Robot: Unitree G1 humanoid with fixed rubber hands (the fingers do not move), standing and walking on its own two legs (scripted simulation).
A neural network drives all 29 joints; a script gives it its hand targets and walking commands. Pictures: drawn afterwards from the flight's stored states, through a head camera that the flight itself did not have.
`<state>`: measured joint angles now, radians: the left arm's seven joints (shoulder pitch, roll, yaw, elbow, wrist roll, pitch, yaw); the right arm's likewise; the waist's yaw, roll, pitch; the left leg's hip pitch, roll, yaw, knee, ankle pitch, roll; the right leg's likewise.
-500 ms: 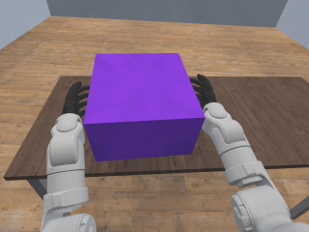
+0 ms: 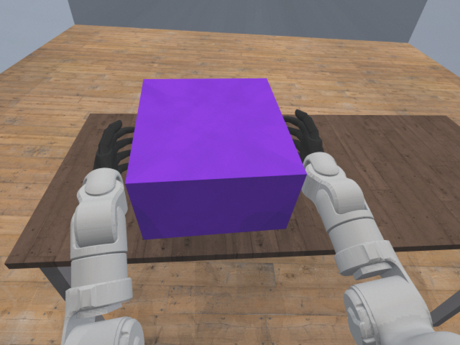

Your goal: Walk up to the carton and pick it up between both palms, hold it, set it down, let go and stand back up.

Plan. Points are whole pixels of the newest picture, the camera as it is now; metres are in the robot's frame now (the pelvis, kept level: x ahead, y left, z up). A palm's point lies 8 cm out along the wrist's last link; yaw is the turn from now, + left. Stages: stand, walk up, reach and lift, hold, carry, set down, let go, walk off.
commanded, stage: hold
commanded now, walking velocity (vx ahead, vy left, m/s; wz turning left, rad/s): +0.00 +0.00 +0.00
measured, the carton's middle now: (211, 150) +0.41 +0.01 +0.16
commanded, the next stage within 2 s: none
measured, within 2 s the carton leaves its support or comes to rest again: neither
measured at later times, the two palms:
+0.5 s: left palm (111, 168) +0.34 +0.17 +0.18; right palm (312, 155) +0.36 -0.17 +0.18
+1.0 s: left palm (110, 171) +0.35 +0.17 +0.17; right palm (310, 155) +0.36 -0.16 +0.18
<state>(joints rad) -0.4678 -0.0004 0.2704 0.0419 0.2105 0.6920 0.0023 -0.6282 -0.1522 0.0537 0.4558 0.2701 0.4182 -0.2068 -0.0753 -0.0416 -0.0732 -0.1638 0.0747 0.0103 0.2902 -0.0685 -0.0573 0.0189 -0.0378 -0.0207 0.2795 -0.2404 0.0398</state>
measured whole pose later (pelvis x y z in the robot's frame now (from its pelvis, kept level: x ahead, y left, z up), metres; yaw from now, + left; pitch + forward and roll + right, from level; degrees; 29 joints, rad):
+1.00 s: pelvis +0.00 +0.00 +0.00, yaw +0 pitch -4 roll +0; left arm -0.48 0.01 0.27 0.07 0.22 0.69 -0.01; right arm -0.64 -0.15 0.05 0.48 0.26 0.42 -0.21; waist -0.08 -0.05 -0.07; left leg -0.15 0.08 0.01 0.29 -0.07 -0.06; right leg 0.03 -0.04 -0.02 0.28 -0.24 0.04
